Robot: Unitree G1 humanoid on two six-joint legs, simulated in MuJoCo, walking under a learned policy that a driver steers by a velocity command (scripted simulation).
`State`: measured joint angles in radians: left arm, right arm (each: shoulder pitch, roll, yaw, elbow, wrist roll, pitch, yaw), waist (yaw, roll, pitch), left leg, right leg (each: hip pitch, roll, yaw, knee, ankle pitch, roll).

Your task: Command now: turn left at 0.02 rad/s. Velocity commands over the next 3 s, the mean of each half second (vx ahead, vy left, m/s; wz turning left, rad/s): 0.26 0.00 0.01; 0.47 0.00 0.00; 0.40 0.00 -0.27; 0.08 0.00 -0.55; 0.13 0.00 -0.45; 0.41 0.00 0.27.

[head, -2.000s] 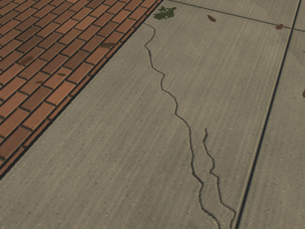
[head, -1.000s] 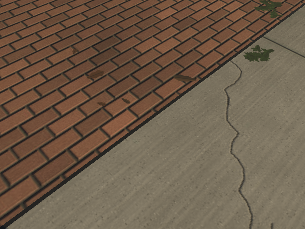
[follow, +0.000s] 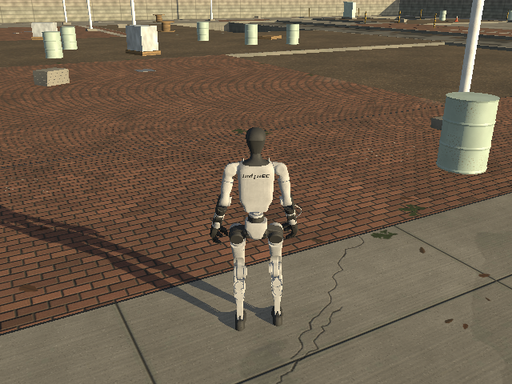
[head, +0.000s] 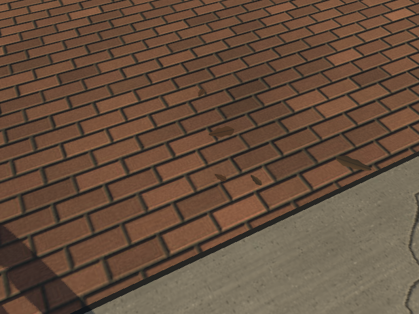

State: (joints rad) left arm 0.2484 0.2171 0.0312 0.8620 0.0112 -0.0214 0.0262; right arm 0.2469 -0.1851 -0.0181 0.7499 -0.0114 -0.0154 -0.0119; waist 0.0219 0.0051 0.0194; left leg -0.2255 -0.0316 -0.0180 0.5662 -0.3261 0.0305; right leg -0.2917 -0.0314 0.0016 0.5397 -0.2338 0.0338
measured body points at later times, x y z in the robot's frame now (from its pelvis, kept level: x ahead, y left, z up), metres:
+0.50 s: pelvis +0.12 -0.06 +0.02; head +0.13 -0.08 +0.47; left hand +0.13 +0.20 -0.11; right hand +0.24 -0.33 -0.11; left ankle +0.13 +0.10 -0.65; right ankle +0.08 -0.14 -0.73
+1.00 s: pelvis +0.39 -0.01 +0.01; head +0.42 +0.00 +0.45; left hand +0.45 +0.26 -0.13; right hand +0.49 -0.27 -0.11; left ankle +0.44 +0.07 -0.73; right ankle +0.32 -0.16 -0.64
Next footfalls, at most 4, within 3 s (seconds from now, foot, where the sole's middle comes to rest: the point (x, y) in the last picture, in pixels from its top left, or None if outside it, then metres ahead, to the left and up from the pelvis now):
0.84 left None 0.48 0.07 -0.77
1.38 right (272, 242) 0.78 -0.17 -0.77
1.90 left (217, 219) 0.87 0.02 -0.77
2.34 right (278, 264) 0.69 -0.19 -0.77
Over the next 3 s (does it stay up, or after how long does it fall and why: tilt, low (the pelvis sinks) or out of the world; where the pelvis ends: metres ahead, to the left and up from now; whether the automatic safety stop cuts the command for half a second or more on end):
stays up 0.98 -0.22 0.00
